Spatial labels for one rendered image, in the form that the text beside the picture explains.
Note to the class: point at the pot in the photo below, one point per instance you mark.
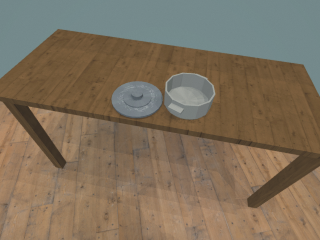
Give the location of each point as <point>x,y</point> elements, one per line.
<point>188,95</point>

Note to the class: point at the lid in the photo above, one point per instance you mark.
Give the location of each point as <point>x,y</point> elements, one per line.
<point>127,106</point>

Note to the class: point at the knob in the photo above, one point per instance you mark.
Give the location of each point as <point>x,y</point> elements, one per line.
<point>137,94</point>

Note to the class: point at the table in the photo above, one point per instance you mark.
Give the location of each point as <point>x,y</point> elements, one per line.
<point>261,103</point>

